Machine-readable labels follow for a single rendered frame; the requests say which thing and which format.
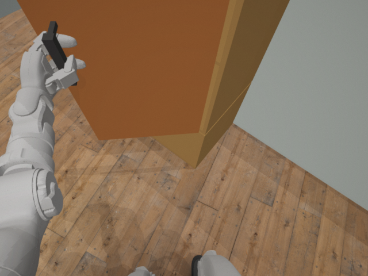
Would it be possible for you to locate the robot left upper arm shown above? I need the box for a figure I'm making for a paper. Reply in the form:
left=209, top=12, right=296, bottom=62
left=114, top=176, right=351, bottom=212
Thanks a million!
left=0, top=168, right=63, bottom=276

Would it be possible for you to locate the robot left hand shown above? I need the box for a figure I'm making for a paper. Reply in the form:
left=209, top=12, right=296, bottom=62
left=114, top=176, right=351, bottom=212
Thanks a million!
left=20, top=31, right=86, bottom=100

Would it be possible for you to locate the robot left forearm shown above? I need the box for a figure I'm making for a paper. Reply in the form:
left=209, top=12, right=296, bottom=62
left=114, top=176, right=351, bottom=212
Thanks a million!
left=0, top=87, right=55, bottom=176

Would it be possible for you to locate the handle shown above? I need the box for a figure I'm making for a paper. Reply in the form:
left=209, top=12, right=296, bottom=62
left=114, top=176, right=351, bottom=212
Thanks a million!
left=41, top=21, right=77, bottom=86

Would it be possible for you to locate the robot right thigh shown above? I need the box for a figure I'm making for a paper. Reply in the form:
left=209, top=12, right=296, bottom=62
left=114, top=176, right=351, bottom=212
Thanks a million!
left=197, top=255, right=241, bottom=276

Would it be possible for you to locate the cupboard door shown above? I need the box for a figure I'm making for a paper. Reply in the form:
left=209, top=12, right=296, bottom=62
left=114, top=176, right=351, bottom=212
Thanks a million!
left=17, top=0, right=229, bottom=140

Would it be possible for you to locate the left robot shin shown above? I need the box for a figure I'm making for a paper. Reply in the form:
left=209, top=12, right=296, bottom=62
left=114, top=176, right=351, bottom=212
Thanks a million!
left=135, top=266, right=148, bottom=271

